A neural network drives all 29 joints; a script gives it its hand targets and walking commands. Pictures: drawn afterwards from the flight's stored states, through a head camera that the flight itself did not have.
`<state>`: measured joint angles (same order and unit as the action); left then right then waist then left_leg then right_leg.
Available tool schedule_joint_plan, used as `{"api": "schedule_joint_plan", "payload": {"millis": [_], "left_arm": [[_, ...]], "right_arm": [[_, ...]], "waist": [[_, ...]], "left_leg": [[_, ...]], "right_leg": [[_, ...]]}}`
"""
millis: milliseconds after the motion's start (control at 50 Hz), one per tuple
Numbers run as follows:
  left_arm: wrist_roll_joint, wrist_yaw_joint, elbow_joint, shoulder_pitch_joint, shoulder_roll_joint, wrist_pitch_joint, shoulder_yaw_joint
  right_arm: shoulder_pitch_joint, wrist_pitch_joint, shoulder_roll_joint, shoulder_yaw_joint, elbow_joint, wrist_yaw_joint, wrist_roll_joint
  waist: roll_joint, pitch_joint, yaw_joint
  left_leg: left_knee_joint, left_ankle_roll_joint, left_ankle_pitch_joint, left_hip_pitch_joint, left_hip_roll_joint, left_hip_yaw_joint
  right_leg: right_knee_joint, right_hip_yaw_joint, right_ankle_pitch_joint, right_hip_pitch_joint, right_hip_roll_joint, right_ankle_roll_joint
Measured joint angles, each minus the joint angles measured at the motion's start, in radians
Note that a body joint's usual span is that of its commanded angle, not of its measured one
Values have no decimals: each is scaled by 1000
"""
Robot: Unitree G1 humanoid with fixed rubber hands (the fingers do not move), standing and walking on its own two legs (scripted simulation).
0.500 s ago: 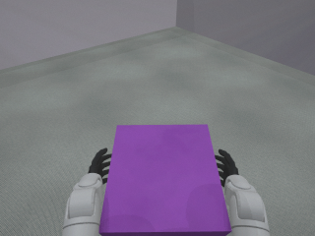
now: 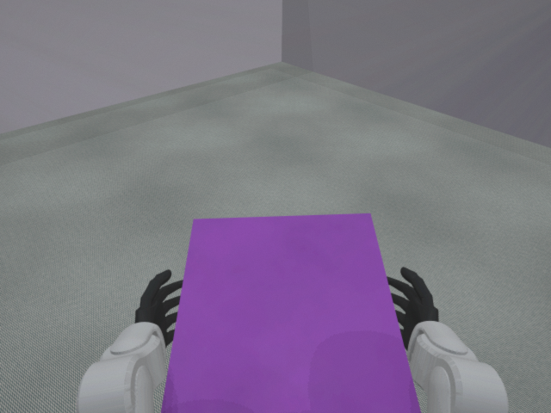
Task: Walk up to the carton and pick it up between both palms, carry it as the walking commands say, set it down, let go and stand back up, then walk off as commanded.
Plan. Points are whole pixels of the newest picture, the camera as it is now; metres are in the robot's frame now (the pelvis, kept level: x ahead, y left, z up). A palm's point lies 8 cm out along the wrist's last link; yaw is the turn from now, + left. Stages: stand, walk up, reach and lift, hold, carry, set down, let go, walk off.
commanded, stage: carry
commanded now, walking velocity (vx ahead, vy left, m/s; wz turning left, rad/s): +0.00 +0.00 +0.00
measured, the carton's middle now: (285, 340) +0.25 +0.01 +0.02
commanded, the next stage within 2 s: none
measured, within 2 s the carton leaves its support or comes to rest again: neither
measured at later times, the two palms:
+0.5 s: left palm (172, 340) +0.21 +0.15 +0.10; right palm (450, 349) +0.20 -0.19 +0.10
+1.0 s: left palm (171, 326) +0.23 +0.15 +0.10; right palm (438, 336) +0.22 -0.18 +0.10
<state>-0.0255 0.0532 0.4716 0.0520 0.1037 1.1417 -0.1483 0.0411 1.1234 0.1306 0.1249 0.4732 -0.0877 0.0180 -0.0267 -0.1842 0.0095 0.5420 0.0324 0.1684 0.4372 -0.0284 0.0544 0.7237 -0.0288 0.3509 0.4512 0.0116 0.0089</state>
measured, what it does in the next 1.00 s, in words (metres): steps on the spot: right foot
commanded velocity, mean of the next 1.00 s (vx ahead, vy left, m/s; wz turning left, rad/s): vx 0.00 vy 0.04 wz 0.00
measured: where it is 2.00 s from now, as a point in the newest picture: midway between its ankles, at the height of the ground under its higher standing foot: outside the picture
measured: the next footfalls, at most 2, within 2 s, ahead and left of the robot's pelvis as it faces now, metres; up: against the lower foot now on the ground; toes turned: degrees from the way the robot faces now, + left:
right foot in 0.06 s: +0.03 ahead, -0.08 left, +0.00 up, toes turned -4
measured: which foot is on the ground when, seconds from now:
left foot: down 0.00-1.00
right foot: up 0.00-0.04, down 0.06-1.00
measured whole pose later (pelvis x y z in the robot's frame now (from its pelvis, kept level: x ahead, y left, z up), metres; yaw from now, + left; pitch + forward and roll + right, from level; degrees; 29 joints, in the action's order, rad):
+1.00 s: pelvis +0.00 -0.01 +0.00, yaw -1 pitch +3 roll +0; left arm -0.05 0.05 0.51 0.06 0.13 1.15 -0.13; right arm 0.05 1.13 0.13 0.14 0.53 -0.06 0.04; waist -0.01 -0.14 -0.01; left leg 0.53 0.02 0.16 0.42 -0.03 0.08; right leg 0.57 -0.04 0.29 0.33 -0.01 0.01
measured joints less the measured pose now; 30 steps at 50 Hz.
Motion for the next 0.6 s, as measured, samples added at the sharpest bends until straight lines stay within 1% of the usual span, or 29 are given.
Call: {"api": "schedule_joint_plan", "payload": {"millis": [40, 60, 80, 120, 220, 300, 500, 600], "left_arm": [[2, 3, -2, -8, -2, 8, 3], [3, 4, -3, -14, -3, 10, 4], [2, 5, -11, -22, -2, 12, 5], [0, 8, -24, -31, 1, 16, 11], [-4, 10, -25, -20, 8, 20, 15], [-8, 10, -23, -16, 9, 22, 11], [-11, 10, -7, -13, 9, 27, 7], [-16, 9, -32, -25, 5, 29, 7]], "right_arm": [[0, 6, 0, 2, 6, 3, 5], [-4, 7, -1, 3, 7, 3, 7], [-9, 10, -3, 8, 4, 4, 8], [-5, 16, -5, 17, 4, 7, 9], [3, 31, -8, 21, 10, 6, 2], [-3, 34, -11, 16, 1, 5, 1], [-11, 35, -13, 9, 0, 5, 0], [-20, 32, -12, 11, -26, 9, 10]], "waist": [[2, -7, 5], [7, -10, 7], [1, -7, 7], [-7, -4, 1], [-11, -13, -21], [-6, -15, -29], [7, -3, -16], [10, 6, -10]], "left_leg": [[-11, -6, -11, 0, -5, 6], [-10, -9, -14, 3, -5, 12], [-12, -12, -19, 3, -12, 13], [-26, -17, -32, -4, -18, 11], [-40, -25, -47, -7, -22, 13], [-40, -28, -50, -5, -25, 13], [-40, -28, -50, -3, -22, 14], [-42, -27, -46, -8, -19, 15]], "right_leg": [[-114, -21, -2, -85, -11, 8], [-175, -22, -26, -119, -15, 7], [-203, -23, -81, -126, -10, 4], [-206, -25, -113, -126, -4, 2], [-194, -24, -106, -116, 0, 9], [-188, -24, -107, -111, 3, 13], [-180, -23, -101, -105, 0, 14], [-180, -22, -96, -109, -3, 12]]}}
